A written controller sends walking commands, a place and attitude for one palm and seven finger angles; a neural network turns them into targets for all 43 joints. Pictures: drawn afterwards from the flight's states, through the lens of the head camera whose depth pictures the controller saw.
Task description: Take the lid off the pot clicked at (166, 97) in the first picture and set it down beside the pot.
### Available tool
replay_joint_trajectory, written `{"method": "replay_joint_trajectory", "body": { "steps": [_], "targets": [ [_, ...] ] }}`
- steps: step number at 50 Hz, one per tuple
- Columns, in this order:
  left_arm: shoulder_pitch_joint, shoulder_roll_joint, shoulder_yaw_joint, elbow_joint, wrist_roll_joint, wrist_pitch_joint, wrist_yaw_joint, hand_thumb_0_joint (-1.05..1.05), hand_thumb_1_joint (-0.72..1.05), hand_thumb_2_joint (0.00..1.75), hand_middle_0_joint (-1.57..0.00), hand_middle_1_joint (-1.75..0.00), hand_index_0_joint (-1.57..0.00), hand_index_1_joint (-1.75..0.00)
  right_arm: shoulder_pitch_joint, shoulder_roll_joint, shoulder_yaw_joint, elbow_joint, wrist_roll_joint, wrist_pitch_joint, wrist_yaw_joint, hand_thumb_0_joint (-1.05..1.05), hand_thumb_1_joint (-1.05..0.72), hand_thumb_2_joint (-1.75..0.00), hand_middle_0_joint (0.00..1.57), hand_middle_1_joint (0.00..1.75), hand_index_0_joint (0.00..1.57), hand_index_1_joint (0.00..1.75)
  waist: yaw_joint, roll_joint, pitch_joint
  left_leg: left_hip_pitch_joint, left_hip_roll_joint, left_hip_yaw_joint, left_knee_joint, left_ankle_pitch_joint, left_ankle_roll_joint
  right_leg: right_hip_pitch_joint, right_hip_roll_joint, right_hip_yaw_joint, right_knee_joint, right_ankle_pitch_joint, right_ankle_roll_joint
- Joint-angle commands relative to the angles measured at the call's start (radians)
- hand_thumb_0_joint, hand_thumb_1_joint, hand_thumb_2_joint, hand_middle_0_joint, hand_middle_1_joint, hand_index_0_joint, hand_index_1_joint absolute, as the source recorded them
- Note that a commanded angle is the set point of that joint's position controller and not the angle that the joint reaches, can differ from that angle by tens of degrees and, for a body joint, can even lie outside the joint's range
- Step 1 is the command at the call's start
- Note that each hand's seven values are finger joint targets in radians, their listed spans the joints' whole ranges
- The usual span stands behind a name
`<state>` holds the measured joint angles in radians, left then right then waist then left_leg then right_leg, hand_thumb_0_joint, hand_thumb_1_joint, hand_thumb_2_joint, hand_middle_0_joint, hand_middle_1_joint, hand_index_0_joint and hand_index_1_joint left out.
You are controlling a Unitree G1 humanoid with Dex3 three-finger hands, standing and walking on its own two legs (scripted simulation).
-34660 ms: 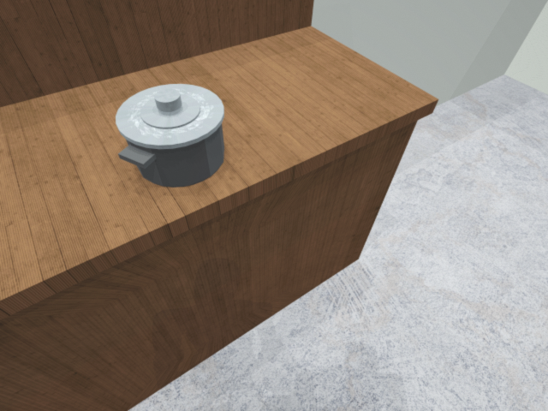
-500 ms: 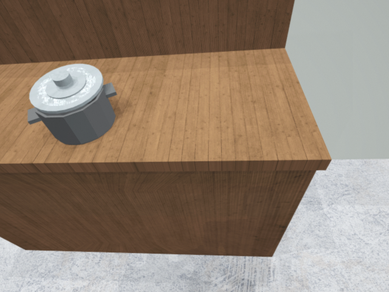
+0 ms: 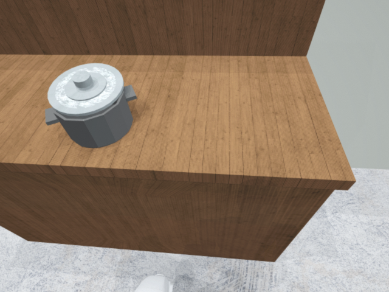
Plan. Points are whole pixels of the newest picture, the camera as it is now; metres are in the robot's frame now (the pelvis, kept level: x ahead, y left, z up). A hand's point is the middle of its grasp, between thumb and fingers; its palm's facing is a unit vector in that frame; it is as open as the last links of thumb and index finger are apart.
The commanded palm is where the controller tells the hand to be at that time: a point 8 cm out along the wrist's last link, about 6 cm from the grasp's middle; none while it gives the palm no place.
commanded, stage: shuffle to correct the standing spot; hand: left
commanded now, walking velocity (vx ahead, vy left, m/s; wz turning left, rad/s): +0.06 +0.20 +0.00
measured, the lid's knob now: (82, 79) +0.52 +0.33 +0.15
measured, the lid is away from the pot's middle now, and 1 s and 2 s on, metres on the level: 0.03 0.03 0.03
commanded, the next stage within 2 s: come to a stop and stand still in 0.74 s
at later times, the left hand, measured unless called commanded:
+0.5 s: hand out of the picture +0.07 +0.32 -0.17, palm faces +0.04 -0.95 -0.32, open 7.3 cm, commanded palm none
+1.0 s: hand out of the picture +0.05 +0.41 -0.21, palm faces +0.05 -0.97 -0.26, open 7.4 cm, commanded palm none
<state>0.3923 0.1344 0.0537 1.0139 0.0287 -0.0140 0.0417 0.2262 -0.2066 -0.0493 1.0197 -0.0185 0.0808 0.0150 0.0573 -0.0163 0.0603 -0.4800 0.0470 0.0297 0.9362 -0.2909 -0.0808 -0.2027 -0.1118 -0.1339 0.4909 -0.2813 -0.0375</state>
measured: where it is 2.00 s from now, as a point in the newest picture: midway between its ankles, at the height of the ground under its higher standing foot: outside the picture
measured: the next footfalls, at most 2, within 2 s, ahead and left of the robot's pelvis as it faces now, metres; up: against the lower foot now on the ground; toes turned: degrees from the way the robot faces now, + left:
left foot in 0.14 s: +0.06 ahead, +0.17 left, +0.00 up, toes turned +6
right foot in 0.54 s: +0.01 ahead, +0.03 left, +0.00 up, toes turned -7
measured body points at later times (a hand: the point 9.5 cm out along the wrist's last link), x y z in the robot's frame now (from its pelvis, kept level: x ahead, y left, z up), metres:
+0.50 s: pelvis +0.00 +0.11 -0.02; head +0.03 +0.09 +0.43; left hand +0.06 +0.37 -0.15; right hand +0.05 -0.12 -0.17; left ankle +0.02 +0.17 -0.75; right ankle -0.04 +0.03 -0.73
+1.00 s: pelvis +0.04 +0.20 -0.03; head +0.08 +0.23 +0.42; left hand +0.05 +0.46 -0.19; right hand +0.09 -0.05 -0.16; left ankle +0.07 +0.34 -0.75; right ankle -0.03 +0.05 -0.73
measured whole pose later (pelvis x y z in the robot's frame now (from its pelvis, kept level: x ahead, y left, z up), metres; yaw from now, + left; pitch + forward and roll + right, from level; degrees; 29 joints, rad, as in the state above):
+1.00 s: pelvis +0.04 +0.20 -0.03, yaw +0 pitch -1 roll +2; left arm 0.29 0.26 0.07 1.01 0.02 0.03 0.04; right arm 0.23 -0.18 -0.04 0.98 -0.02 0.00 0.00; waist 0.01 -0.11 0.10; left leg -0.32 0.03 0.08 0.62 -0.27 -0.03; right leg -0.25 -0.12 0.02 0.83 -0.58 0.03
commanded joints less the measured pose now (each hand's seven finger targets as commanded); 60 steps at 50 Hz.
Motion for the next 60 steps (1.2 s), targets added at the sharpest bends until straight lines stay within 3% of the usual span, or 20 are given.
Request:
{"method": "replay_joint_trajectory", "body": {
  "steps": [1, 5, 8, 15, 21, 25, 26, 27, 28, 33, 42, 45, 46, 47, 48, 49, 50, 52, 57, 60],
  "targets": [
    [0.020, 0.257, 0.062, -0.049, 0.008, -0.008, 0.016, 0.00, 0.90, 0.90, -0.20, -0.30, -0.20, -0.30, -0.065, -0.030, -0.003, -0.108, 0.006, -0.041, 0.007, 0.00, -0.90, -0.90, 0.20, 0.30, 0.20, 0.30, 0.007, -0.190, -0.006, 0.011, -0.007, 0.019, -0.193, -0.055, 0.020, 0.042, -0.264, 0.239, -0.145, 0.330, -0.138],
    [-0.051, 0.268, 0.067, -0.063, 0.003, 0.004, 0.013, 0.00, 0.90, 0.90, -0.20, -0.30, -0.20, -0.30, 0.049, -0.050, -0.010, -0.085, 0.010, -0.060, 0.000, 0.00, -0.90, -0.90, 0.20, 0.30, 0.20, 0.30, -0.050, -0.123, -0.059, 0.307, -0.026, 0.053, -0.489, 0.077, 0.043, -0.070, -0.211, 0.175, -0.011, 0.290, -0.075],
    [-0.068, 0.142, 0.035, -0.096, 0.000, 0.036, 0.019, 0.00, 0.90, 0.90, -0.20, -0.30, -0.20, -0.30, 0.131, -0.208, -0.040, -0.090, -0.008, -0.046, -0.019, 0.00, -0.90, -0.90, 0.20, 0.30, 0.20, 0.30, -0.089, 0.339, -0.087, 0.418, 0.275, -0.244, -0.611, 0.532, 0.236, -0.344, 0.078, 0.049, 0.514, -0.458, 0.040],
    [-0.064, 0.178, 0.040, -0.055, -0.004, 0.054, 0.022, 0.00, 0.90, 0.90, -0.20, -0.30, -0.20, -0.30, -0.011, -0.093, -0.002, -0.172, -0.014, -0.057, -0.031, 0.00, -0.90, -0.90, 0.20, 0.30, 0.20, 0.30, -0.020, 0.113, -0.087, 0.270, 0.143, -0.124, -0.664, 0.268, 0.264, -0.329, 0.051, 0.118, 0.735, -0.161, 0.042],
    [-0.102, 0.145, 0.015, -0.086, -0.002, 0.049, 0.018, 0.00, 0.90, 0.90, -0.20, -0.30, -0.20, -0.30, 0.082, -0.088, -0.004, -0.146, -0.018, -0.055, -0.037, 0.00, -0.90, -0.90, 0.20, 0.30, 0.20, 0.30, -0.058, 0.103, -0.099, 0.363, 0.172, -0.168, -0.646, 0.338, 0.308, -0.221, 0.044, 0.070, 0.339, -0.220, 0.039],
    [-0.010, 0.135, 0.013, -0.058, -0.003, 0.038, 0.020, 0.00, 0.90, 0.90, -0.20, -0.30, -0.20, -0.30, 0.085, -0.093, -0.004, -0.137, -0.009, -0.051, -0.033, 0.00, -0.90, -0.90, 0.20, 0.30, 0.20, 0.30, -0.009, 0.034, -0.120, 0.231, 0.141, -0.133, -0.577, 0.184, 0.252, 0.061, 0.035, 0.066, -0.015, -0.048, 0.011],
    [0.026, 0.163, 0.019, -0.045, 0.003, 0.031, 0.024, 0.00, 0.90, 0.90, -0.20, -0.30, -0.20, -0.30, 0.066, -0.070, -0.002, -0.142, 0.000, -0.050, -0.029, 0.00, -0.90, -0.90, 0.20, 0.30, 0.20, 0.30, 0.013, -0.068, -0.088, 0.074, 0.087, -0.076, -0.477, 0.034, 0.195, 0.193, -0.061, 0.169, -0.135, 0.009, -0.028],
    [0.053, 0.249, 0.033, -0.049, 0.012, 0.021, 0.029, 0.00, 0.90, 0.90, -0.20, -0.30, -0.20, -0.30, 0.042, -0.031, -0.001, -0.167, 0.008, -0.049, -0.025, 0.00, -0.90, -0.90, 0.20, 0.30, 0.20, 0.30, 0.022, -0.307, -0.029, -0.147, -0.049, 0.023, -0.272, -0.148, 0.108, 0.257, -0.316, 0.553, -0.258, 0.042, -0.139],
    [0.039, 0.278, 0.037, -0.057, 0.004, 0.012, 0.031, 0.00, 0.90, 0.90, -0.20, -0.30, -0.20, -0.30, -0.015, -0.098, -0.012, -0.179, -0.007, -0.046, -0.025, 0.00, -0.90, -0.90, 0.20, 0.30, 0.20, 0.30, 0.026, -0.223, 0.054, -0.171, -0.049, -0.036, -0.079, -0.256, 0.077, 0.120, -0.440, 0.637, -0.294, 0.170, -0.239],
    [-0.093, 0.217, 0.041, -0.087, -0.006, -0.027, 0.025, 0.00, 0.90, 0.90, -0.20, -0.30, -0.20, -0.30, 0.082, -0.067, -0.024, -0.093, -0.009, -0.029, 0.003, 0.00, -0.90, -0.90, 0.20, 0.30, 0.20, 0.30, -0.056, -0.093, -0.005, -0.133, -0.024, -0.071, 0.156, -0.057, 0.044, 0.107, -0.209, 0.267, -0.184, 0.422, -0.152],
    [-0.059, 0.291, 0.062, -0.066, 0.010, -0.012, -0.003, 0.00, 0.90, 0.90, -0.20, -0.30, -0.20, -0.30, -0.011, -0.026, -0.007, -0.112, 0.014, -0.061, 0.011, 0.00, -0.90, -0.90, 0.20, 0.30, 0.20, 0.30, -0.005, -0.242, 0.001, 0.075, -0.035, 0.084, -0.215, -0.053, 0.016, 0.040, -0.188, 0.162, -0.108, 0.404, -0.087],
    [-0.100, 0.259, 0.051, -0.071, 0.010, 0.002, -0.003, 0.00, 0.90, 0.90, -0.20, -0.30, -0.20, -0.30, 0.147, -0.048, -0.014, -0.051, 0.008, -0.085, 0.002, 0.00, -0.90, -0.90, 0.20, 0.30, 0.20, 0.30, -0.079, -0.135, -0.041, 0.351, -0.045, 0.094, -0.479, 0.142, 0.029, -0.045, -0.103, 0.095, 0.064, 0.256, -0.020],
    [-0.069, 0.201, 0.033, -0.075, 0.003, 0.007, -0.003, 0.00, 0.90, 0.90, -0.20, -0.30, -0.20, -0.30, 0.222, -0.117, -0.028, -0.031, 0.000, -0.097, -0.009, 0.00, -0.90, -0.90, 0.20, 0.30, 0.20, 0.30, -0.098, 0.060, -0.116, 0.476, 0.055, 0.027, -0.514, 0.337, 0.042, -0.073, -0.034, 0.048, 0.235, 0.044, 0.013],
    [-0.045, 0.135, 0.015, -0.085, -0.003, 0.018, 0.000, 0.00, 0.90, 0.90, -0.20, -0.30, -0.20, -0.30, 0.267, -0.197, -0.046, -0.036, -0.004, -0.102, -0.018, 0.00, -0.90, -0.90, 0.20, 0.30, 0.20, 0.30, -0.105, 0.284, -0.154, 0.560, 0.269, -0.249, -0.526, 0.661, 0.125, -0.259, 0.078, 0.032, 0.423, -0.370, 0.062],
    [-0.050, 0.114, 0.007, -0.082, -0.011, 0.031, 0.014, 0.00, 0.90, 0.90, -0.20, -0.30, -0.20, -0.30, 0.273, -0.210, -0.039, -0.039, -0.007, -0.086, -0.031, 0.00, -0.90, -0.90, 0.20, 0.30, 0.20, 0.30, -0.115, 0.235, -0.156, 0.439, 0.316, -0.302, -0.569, 0.784, 0.173, -0.197, 0.085, 0.159, 0.504, -0.427, 0.049],
    [-0.058, 0.109, 0.004, -0.083, -0.009, 0.024, 0.017, 0.00, 0.90, 0.90, -0.20, -0.30, -0.20, -0.30, 0.230, -0.178, -0.021, -0.044, -0.018, -0.083, -0.028, 0.00, -0.90, -0.90, 0.20, 0.30, 0.20, 0.30, -0.094, 0.099, -0.088, 0.362, 0.303, -0.216, -0.582, 0.755, 0.192, -0.157, 0.067, 0.161, 0.559, -0.369, 0.029],
    [-0.033, 0.094, 0.003, -0.048, -0.013, 0.033, 0.021, 0.00, 0.90, 0.90, -0.20, -0.30, -0.20, -0.30, 0.160, -0.151, -0.010, -0.033, -0.016, -0.098, -0.045, 0.00, -0.90, -0.90, 0.20, 0.30, 0.20, 0.30, -0.052, 0.299, -0.117, 0.316, 0.275, -0.260, -0.620, 0.654, 0.164, -0.144, 0.066, 0.200, 0.529, -0.315, 0.046],
    [-0.034, 0.150, 0.008, -0.017, -0.009, 0.049, 0.011, 0.00, 0.90, 0.90, -0.20, -0.30, -0.20, -0.30, 0.060, -0.101, 0.006, -0.055, -0.012, -0.093, -0.051, 0.00, -0.90, -0.90, 0.20, 0.30, 0.20, 0.30, -0.036, 0.343, -0.033, 0.219, 0.238, -0.188, -0.651, 0.460, 0.166, -0.130, 0.053, 0.214, 0.511, -0.234, 0.050],
    [-0.106, 0.160, 0.005, -0.036, -0.005, 0.067, -0.018, 0.00, 0.90, 0.90, -0.20, -0.30, -0.20, -0.30, 0.060, -0.130, -0.016, -0.045, -0.009, -0.079, -0.058, 0.00, -0.90, -0.90, 0.20, 0.30, 0.20, 0.30, -0.061, 0.122, -0.019, 0.257, 0.262, -0.186, -0.664, 0.312, 0.207, -0.184, 0.070, 0.174, 0.426, -0.197, 0.057],
    [-0.113, 0.144, 0.000, -0.050, -0.004, 0.063, -0.023, 0.00, 0.90, 0.90, -0.20, -0.30, -0.20, -0.30, 0.039, -0.147, -0.024, -0.042, -0.013, -0.075, -0.054, 0.00, -0.90, -0.90, 0.20, 0.30, 0.20, 0.30, -0.065, 0.146, -0.045, 0.265, 0.253, -0.180, -0.666, 0.190, 0.205, -0.145, 0.068, 0.150, 0.291, -0.175, 0.052]
  ]
}}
